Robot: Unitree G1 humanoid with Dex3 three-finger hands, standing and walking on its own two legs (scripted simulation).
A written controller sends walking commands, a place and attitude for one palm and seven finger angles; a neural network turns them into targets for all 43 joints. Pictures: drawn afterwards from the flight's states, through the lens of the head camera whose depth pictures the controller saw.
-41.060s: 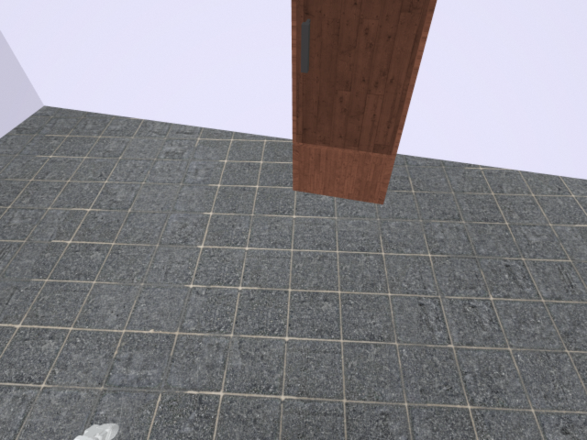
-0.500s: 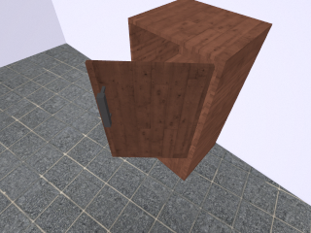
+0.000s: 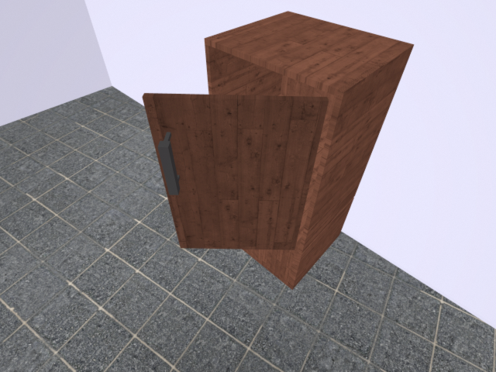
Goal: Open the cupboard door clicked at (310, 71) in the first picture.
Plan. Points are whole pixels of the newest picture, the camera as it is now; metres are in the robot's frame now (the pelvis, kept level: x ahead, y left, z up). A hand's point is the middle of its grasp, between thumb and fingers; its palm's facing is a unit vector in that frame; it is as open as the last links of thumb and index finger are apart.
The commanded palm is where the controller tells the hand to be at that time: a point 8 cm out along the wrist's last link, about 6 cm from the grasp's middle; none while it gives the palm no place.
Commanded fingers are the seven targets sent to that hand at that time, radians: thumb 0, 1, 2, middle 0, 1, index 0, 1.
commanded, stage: come to a stop and stand still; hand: left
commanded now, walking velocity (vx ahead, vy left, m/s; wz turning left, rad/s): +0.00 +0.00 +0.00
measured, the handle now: (171, 164) +0.60 +0.22 -0.02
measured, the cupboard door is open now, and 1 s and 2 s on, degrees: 42 42 42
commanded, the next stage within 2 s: look again from close up in 0.36 s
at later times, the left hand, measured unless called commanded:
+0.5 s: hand out of the picture -0.06 +0.18 -0.18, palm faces +0.05 -0.99 -0.16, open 7.4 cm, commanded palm none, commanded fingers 0.00 0.90 0.90 -0.20 -0.30 -0.20 -0.30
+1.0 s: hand out of the picture -0.10 +0.19 -0.18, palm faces +0.12 -0.98 -0.13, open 7.3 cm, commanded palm none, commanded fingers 0.00 0.90 0.90 -0.20 -0.30 -0.20 -0.30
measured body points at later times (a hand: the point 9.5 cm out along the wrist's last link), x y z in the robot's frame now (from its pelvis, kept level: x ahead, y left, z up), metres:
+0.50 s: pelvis -0.03 +0.01 +0.01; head -0.03 +0.04 +0.45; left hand -0.07 +0.23 -0.16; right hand -0.02 -0.22 -0.14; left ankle +0.07 +0.09 -0.73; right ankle +0.03 -0.13 -0.73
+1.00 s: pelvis -0.07 +0.03 +0.00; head -0.08 +0.05 +0.45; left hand -0.11 +0.24 -0.17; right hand -0.03 -0.20 -0.14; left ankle +0.06 +0.10 -0.72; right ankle +0.02 -0.12 -0.72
